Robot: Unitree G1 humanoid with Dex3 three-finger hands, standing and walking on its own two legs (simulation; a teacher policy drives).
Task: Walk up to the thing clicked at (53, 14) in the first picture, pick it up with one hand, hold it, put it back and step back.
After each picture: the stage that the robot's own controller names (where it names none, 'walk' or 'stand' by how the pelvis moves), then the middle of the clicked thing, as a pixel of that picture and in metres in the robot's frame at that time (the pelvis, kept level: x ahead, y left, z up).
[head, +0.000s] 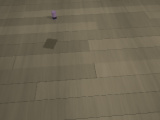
stand; (54, 15) +1.99 +0.44 -0.72
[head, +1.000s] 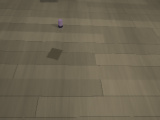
walk; (60, 23) +1.87 +0.24 -0.70
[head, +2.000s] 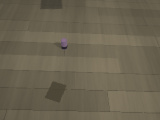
walk; (64, 44) +1.26 +0.17 -0.72
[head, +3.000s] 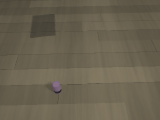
walk; (57, 87) +0.75 +0.23 -0.71
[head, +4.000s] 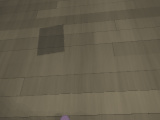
walk; out of the picture +0.42 +0.24 -0.70
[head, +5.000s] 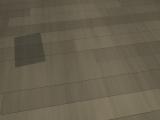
stand; out of the picture +0.35 +0.16 -0.71
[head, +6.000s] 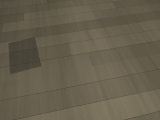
stand; out of the picture +0.31 +0.19 -0.72
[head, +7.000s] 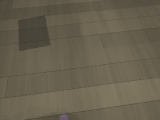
walk; out of the picture +0.36 +0.14 -0.66
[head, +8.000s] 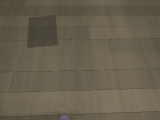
walk; out of the picture +0.36 +0.14 -0.67
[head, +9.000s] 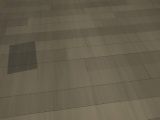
stand; out of the picture +0.36 +0.29 -0.72
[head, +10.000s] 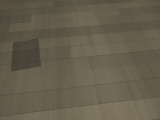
stand; out of the picture +0.35 +0.27 -0.72
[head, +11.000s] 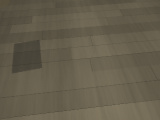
stand; out of the picture +0.33 +0.28 -0.73
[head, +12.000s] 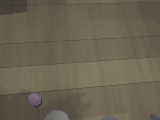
go down; (35, 100) +0.36 +0.28 -0.54
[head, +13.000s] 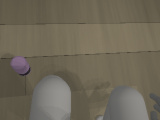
go down; (21, 66) +0.39 +0.33 -0.31
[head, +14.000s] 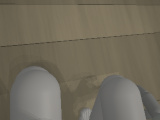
close in; out of the picture +0.36 +0.36 -0.25
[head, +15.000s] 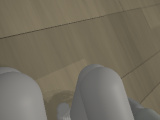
rest palm; out of the picture +0.32 +0.37 -0.20
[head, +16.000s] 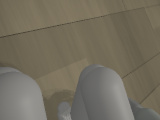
close; out of the picture +0.32 +0.37 -0.21
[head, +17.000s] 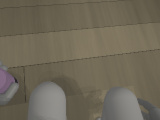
lift; (2, 83) +0.30 +0.28 -0.04
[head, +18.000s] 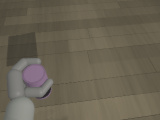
hold; (38, 82) +0.34 +0.16 +0.06
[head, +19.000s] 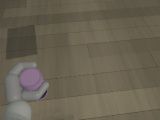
hold; (34, 85) +0.34 +0.18 +0.02
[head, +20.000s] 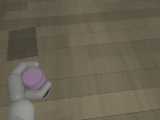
hold; (36, 84) +0.34 +0.17 +0.02
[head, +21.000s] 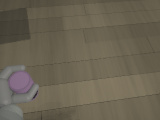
crouch; (24, 87) +0.34 +0.21 -0.03
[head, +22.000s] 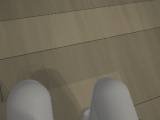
lower; out of the picture +0.40 +0.33 -0.10
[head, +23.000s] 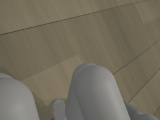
lower; out of the picture +0.37 +0.38 -0.20
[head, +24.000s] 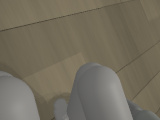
lower; out of the picture +0.35 +0.38 -0.21
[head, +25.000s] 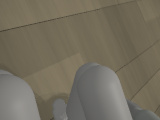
lower; out of the picture +0.34 +0.38 -0.21
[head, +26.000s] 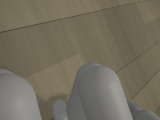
lower; out of the picture +0.34 +0.38 -0.21
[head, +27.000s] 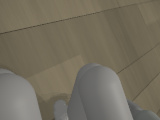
open; out of the picture +0.34 +0.37 -0.22
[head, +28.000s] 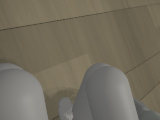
rise; out of the picture +0.34 +0.37 -0.21
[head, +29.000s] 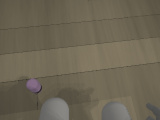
walk; (34, 86) +0.40 +0.29 -0.48
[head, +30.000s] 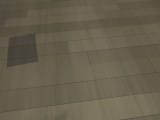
stand; out of the picture +0.36 +0.26 -0.66
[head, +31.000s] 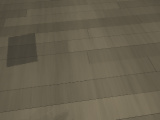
stand; out of the picture +0.35 +0.27 -0.67
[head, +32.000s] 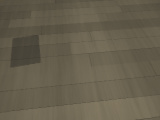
stand; out of the picture +0.35 +0.27 -0.70
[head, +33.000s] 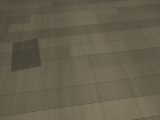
stand; out of the picture +0.36 +0.27 -0.72
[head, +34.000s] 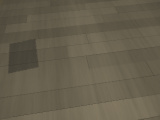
stand; out of the picture +0.33 +0.27 -0.73
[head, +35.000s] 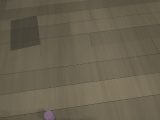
walk; (50, 117) +0.39 +0.28 -0.69
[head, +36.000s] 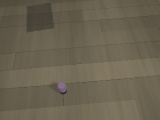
walk; (62, 88) +0.62 +0.20 -0.70
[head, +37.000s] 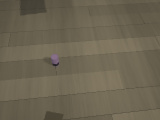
walk; (55, 60) +0.90 +0.26 -0.70
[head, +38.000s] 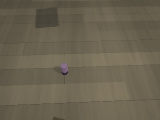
stand; (64, 69) +0.96 +0.20 -0.72
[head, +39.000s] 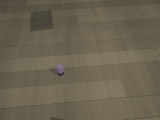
stand; (60, 70) +0.98 +0.24 -0.73
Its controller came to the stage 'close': yes
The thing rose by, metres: 0.72
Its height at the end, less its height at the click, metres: +0.00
